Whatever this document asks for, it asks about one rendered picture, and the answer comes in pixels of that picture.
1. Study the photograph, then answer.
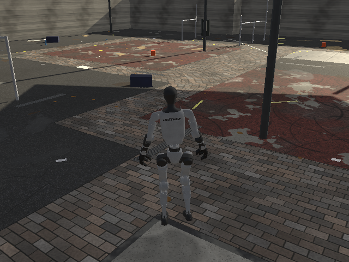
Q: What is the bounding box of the robot right hand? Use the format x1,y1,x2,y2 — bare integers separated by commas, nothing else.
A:
196,148,208,160

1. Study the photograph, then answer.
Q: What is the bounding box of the right robot forearm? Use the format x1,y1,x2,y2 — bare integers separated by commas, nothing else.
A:
195,130,206,150

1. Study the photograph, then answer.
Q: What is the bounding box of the left robot forearm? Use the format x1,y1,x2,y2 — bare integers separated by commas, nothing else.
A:
140,134,151,155

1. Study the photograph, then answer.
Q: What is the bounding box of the robot left thigh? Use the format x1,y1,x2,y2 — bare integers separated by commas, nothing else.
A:
157,153,169,192

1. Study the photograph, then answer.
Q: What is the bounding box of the robot left shin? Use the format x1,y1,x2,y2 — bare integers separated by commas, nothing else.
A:
159,182,167,218

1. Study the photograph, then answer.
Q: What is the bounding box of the robot left upper arm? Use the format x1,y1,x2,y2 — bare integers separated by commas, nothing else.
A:
146,111,160,141

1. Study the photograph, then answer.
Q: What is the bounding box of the robot left hand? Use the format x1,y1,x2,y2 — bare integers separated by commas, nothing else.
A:
139,154,151,166

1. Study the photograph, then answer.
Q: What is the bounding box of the robot right upper arm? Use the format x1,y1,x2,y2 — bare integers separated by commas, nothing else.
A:
183,109,200,139

